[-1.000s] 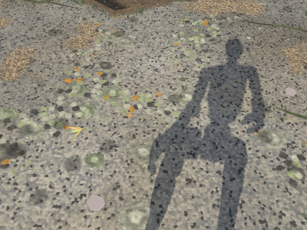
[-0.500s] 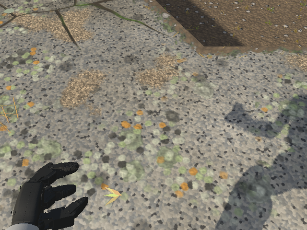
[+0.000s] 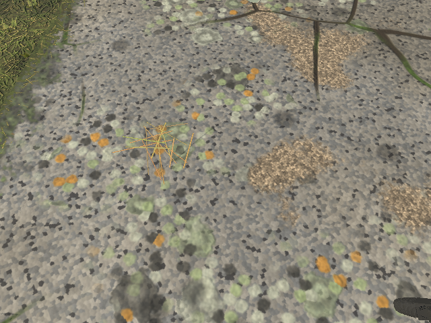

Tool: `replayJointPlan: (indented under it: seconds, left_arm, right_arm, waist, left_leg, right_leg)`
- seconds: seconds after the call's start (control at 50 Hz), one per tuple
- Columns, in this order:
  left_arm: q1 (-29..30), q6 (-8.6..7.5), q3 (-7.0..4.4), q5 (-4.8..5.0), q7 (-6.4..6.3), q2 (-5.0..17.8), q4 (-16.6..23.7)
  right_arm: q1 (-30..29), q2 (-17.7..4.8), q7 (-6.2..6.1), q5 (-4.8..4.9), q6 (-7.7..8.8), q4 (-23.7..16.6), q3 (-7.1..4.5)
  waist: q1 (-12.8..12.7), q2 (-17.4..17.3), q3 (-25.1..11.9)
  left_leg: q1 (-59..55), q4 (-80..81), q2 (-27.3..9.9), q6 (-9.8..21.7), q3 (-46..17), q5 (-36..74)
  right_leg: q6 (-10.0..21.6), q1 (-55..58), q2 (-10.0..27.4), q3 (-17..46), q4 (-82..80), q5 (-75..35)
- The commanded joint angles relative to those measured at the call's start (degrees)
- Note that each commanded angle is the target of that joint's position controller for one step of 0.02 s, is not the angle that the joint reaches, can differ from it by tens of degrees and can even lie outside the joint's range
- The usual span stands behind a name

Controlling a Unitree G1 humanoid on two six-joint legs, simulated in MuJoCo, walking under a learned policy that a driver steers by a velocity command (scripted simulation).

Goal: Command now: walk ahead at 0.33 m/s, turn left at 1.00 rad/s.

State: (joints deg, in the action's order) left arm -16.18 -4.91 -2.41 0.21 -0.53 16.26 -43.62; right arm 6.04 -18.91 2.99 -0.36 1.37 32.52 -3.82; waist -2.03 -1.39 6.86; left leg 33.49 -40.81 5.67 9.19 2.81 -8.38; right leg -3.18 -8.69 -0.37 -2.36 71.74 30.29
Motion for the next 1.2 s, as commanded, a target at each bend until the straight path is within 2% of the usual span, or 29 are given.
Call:
replayJointPlan:
  seconds: [0.02, 0.04, 0.06, 0.08, 0.12, 0.16, 0.2, 0.24, 0.3, 0.34, 0.36, 0.38, 0.4, 0.42, 0.44, 0.46, 0.48, 0.5, 0.52, 0.54, 0.56, 0.58, 0.6, 0.64, 0.68, 0.78, 0.96, 1.2]
  left_arm:
    - [3.1, -1.98, -1.56, 0.29, -0.06, 10.8, 9.9]
    - [3.2, -1.06, -1.39, -0.38, -0.73, 9.8, 9.1]
    - [1.9, -0.02, -1.61, -0.41, -1.04, 10.2, 8.4]
    - [1.4, 1.04, -1.85, -0.49, -1.12, 10.7, 7.9]
    - [1.8, 1.79, -1.40, -1.31, -1.52, 8.4, 7.5]
    - [3.3, 2.21, -0.61, -1.60, -1.82, 5.9, 8.0]
    - [4.8, 2.94, -0.19, -1.35, -1.80, 5.1, 8.4]
    - [7.4, 3.43, -0.09, -1.00, -1.66, 5.1, 9.1]
    - [10.8, 3.45, -0.14, -0.57, -1.25, 5.4, 10.0]
    - [11.7, 2.92, -0.30, -0.54, -0.79, 5.8, 10.3]
    - [10.9, 2.52, -0.40, -0.64, -0.52, 5.5, 10.1]
    - [9.2, 2.04, -0.47, -0.90, -0.22, 4.9, 9.6]
    - [8.8, 1.63, -0.65, -1.90, -0.18, 6.3, 9.7]
    - [10.5, 1.92, -1.38, -2.87, -0.48, 10.5, 10.6]
    - [8.6, 2.31, -0.84, -3.23, -0.64, 7.0, 9.0]
    - [7.6, 2.48, -0.30, -2.35, -0.50, 5.3, 8.5]
    - [7.5, 2.74, -0.37, -1.74, -0.45, 5.4, 8.0]
    - [8.5, 2.99, -0.44, -1.16, -0.43, 6.0, 8.2]
    - [10.4, 3.19, -0.52, -0.71, -0.51, 6.3, 8.3]
    - [11.6, 3.50, -0.28, -0.58, -0.43, 5.7, 8.3]
    - [9.9, 3.58, -0.19, -0.69, -0.15, 5.0, 7.7]
    - [8.5, 3.40, -0.05, -1.04, 0.14, 4.5, 7.4]
    - [7.0, 3.11, -0.05, -1.32, 0.53, 4.7, 7.6]
    - [8.6, 2.82, -0.04, -1.50, 0.83, 4.4, 7.7]
    - [8.5, 2.90, 0.12, -1.21, 0.61, 3.3, 7.5]
    - [7.9, 3.52, -0.10, -1.03, 0.18, 2.9, 6.6]
    - [7.6, 3.81, -0.49, -0.84, -0.44, 2.9, 3.9]
    - [6.0, 4.12, -0.91, -0.61, -1.42, 2.8, -1.8]
  right_arm:
    - [7.8, -11.2, -0.49, 0.50, 1.25, -4.5, -3.94]
    - [5.2, -9.2, -0.74, 1.62, 1.51, -4.5, -3.28]
    - [2.6, -8.6, -1.10, 1.06, 1.48, -4.7, -3.11]
    - [1.2, -8.0, -1.40, 0.20, 1.23, -4.6, -2.92]
    - [2.6, -6.8, -2.37, 0.27, 0.92, -2.5, -2.48]
    - [4.9, -7.1, -3.60, 0.20, 0.23, -0.6, -2.33]
    - [4.5, -6.5, -4.41, 0.34, -0.98, 0.0, -1.93]
    - [3.7, -5.5, -4.79, 0.44, -1.98, 0.1, -1.43]
    - [4.1, -4.6, -4.65, 0.01, -2.62, 0.7, -0.94]
    - [4.6, -3.9, -4.25, -0.04, -2.68, 1.1, -0.55]
    - [4.2, -3.4, -4.11, 0.22, -2.65, 1.3, -0.26]
    - [3.8, -2.3, -4.03, 0.57, -2.57, 1.6, 0.19]
    - [6.5, -0.4, -3.90, 0.17, -2.20, 2.3, 0.76]
    - [13.6, 0.2, -3.70, -0.65, -1.82, 3.2, 0.82]
    - [12.2, -2.0, -3.81, -0.27, -1.68, 3.3, 0.41]
    - [8.6, -4.2, -3.96, -0.37, -1.82, 2.8, -0.17]
    - [5.5, -3.6, -4.08, -0.19, -2.30, 2.3, -0.33]
    - [5.1, -2.7, -4.08, -0.29, -3.07, 2.9, -0.27]
    - [6.0, -1.5, -3.84, -0.38, -3.55, 3.4, -0.01]
    - [6.7, 0.2, -3.53, -0.28, -3.71, 4.1, 0.45]
    - [6.0, 0.7, -3.29, -0.43, -3.80, 4.5, 0.63]
    - [5.4, -0.1, -3.22, -0.80, -3.90, 4.4, 0.50]
    - [4.7, -2.3, -3.25, -0.77, -4.06, 4.6, 0.00]
    - [4.8, -0.9, -3.24, -0.63, -3.65, 5.2, 0.20]
    - [4.2, -1.1, -3.39, -0.77, -2.99, 5.7, 0.18]
    - [5.0, -0.4, -3.77, -0.43, -2.14, 7.1, 0.42]
    - [5.9, 0.3, -4.52, -0.26, -1.75, 9.6, 0.57]
    - [6.0, 1.1, -4.86, 0.03, -1.29, 14.9, 0.53]
  waist:
    - [4.4, 4.5, -22.9]
    - [1.7, 8.3, -17.5]
    - [-0.4, 7.2, -14.4]
    - [-1.4, 5.8, -12.8]
    - [-0.8, 4.7, -12.8]
    - [0.2, 3.1, -15.6]
    - [0.6, 0.9, -17.4]
    - [1.5, -1.7, -17.0]
    - [3.5, -4.9, -14.8]
    - [4.2, -6.4, -13.8]
    - [3.4, -6.8, -13.4]
    - [1.8, -6.9, -12.9]
    - [2.4, -4.2, -12.4]
    - [7.2, 8.6, -13.8]
    - [5.6, 14.6, -14.3]
    - [3.6, 12.5, -13.6]
    - [2.9, 11.2, -13.3]
    - [3.1, 10.6, -12.8]
    - [4.1, 10.7, -12.4]
    - [5.0, 10.3, -11.8]
    - [4.1, 10.0, -11.3]
    - [3.3, 9.0, -11.3]
    - [1.3, 5.3, -10.3]
    - [1.9, 3.6, -9.7]
    - [1.4, 1.8, -9.9]
    - [1.1, 0.0, -9.5]
    - [1.5, 0.6, -8.2]
    - [1.5, 0.8, -7.4]
  left_leg:
    - [-43.4, 21.4, -19.4, 14.8, -44.0, 9.0]
    - [-34.8, 22.3, -17.3, 12.6, -41.2, 7.9]
    - [-26.9, 22.7, -16.3, 11.7, -36.6, 14.0]
    - [-20.9, 22.7, -15.1, 10.9, -32.6, 20.3]
    - [-14.4, 20.1, -13.0, 9.7, -25.6, 34.4]
    - [-13.9, 18.0, -11.4, 8.5, -21.7, 40.2]
    - [-14.3, 17.0, -9.4, 6.2, -19.7, 35.1]
    - [-14.0, 16.9, -8.3, 4.2, -19.4, 25.8]
    - [-14.9, 16.4, -9.4, 3.8, -22.3, 14.6]
    - [-17.1, 14.2, -10.9, 3.8, -24.9, 13.8]
    - [-17.7, 12.6, -10.8, 3.0, -25.6, 13.7]
    - [-17.2, 11.1, -9.5, 1.2, -25.7, 11.2]
    - [-15.3, 8.3, -6.8, -2.1, -24.2, 4.8]
    - [-10.8, 1.2, -0.5, -5.9, -18.0, -14.8]
    - [-9.2, -1.1, -0.2, -8.8, -12.9, -19.8]
    - [-9.9, -2.7, -2.2, -10.3, -12.0, -19.9]
    - [-10.1, -2.4, -2.9, -11.0, -10.8, -18.2]
    - [-11.6, -1.0, -3.5, -11.6, -10.1, -17.3]
    - [-14.8, 2.5, -4.8, -11.7, -9.6, -14.1]
    - [-19.5, 9.0, -4.7, -11.3, -8.6, -9.0]
    - [-22.2, 12.0, -4.3, -10.9, -8.7, -3.7]
    - [-23.6, 12.4, -5.2, -10.1, -9.8, -0.5]
    - [-21.7, 11.3, -5.8, -8.3, -10.9, -0.8]
    - [-18.4, 12.7, -6.2, -6.5, -11.7, -3.2]
    - [-17.8, 13.4, -6.7, -6.7, -12.2, -1.0]
    - [-17.2, 13.6, -6.8, -7.1, -12.6, 1.1]
    - [-18.4, 13.9, -6.7, -7.3, -12.3, 2.4]
    - [-19.5, 15.2, -6.2, -7.4, -11.5, 3.0]
  right_leg:
    - [1.4, -32.9, -1.1, 12.1, 12.8, -2.2]
    - [0.7, -31.1, 0.7, 12.2, 8.4, -3.7]
    - [0.0, -27.7, 1.9, 11.8, 5.2, -4.5]
    - [-0.6, -24.4, 2.9, 11.1, 2.4, -4.5]
    - [-2.0, -21.2, 3.6, 8.6, -3.0, -6.0]
    - [-3.1, -20.6, 2.7, 7.2, -7.1, -10.8]
    - [-3.7, -19.8, 2.5, 6.8, -12.2, -16.9]
    - [-3.7, -18.7, 2.3, 6.5, -17.5, -20.8]
    - [-2.8, -17.0, 2.1, 6.8, -25.2, -20.7]
    - [-1.5, -15.4, 1.7, 6.7, -30.7, -18.5]
    - [-0.4, -12.8, 1.5, 6.3, -35.9, -19.7]
    - [1.0, -8.0, 1.6, 5.9, -44.3, -25.7]
    - [3.1, -2.8, 6.1, 9.7, -48.4, -37.5]
    - [8.9, 2.9, 15.6, 18.4, -46.5, -54.1]
    - [16.4, 1.3, 20.5, 25.4, -48.7, -51.2]
    - [17.6, 0.1, 19.9, 26.6, -49.8, -46.3]
    - [16.0, 0.1, 17.9, 25.0, -49.6, -42.9]
    - [14.2, -1.0, 16.1, 22.4, -49.6, -40.2]
    - [12.4, -3.2, 14.9, 20.3, -49.4, -37.4]
    - [10.0, -5.9, 11.8, 16.6, -49.1, -33.9]
    - [7.9, -7.0, 9.1, 13.8, -48.8, -28.7]
    - [6.4, -7.8, 7.8, 12.4, -48.2, -23.5]
    - [5.1, -8.1, 5.6, 10.0, -48.0, -19.3]
    - [3.8, -5.4, 4.0, 7.3, -45.9, -18.5]
    - [4.0, -3.7, 3.6, 6.3, -43.8, -23.1]
    - [3.8, -2.0, 3.0, 5.6, -42.6, -26.1]
    - [3.0, -1.9, 2.6, 5.5, -43.3, -26.1]
    - [2.6, -1.3, 2.3, 5.2, -44.5, -25.6]
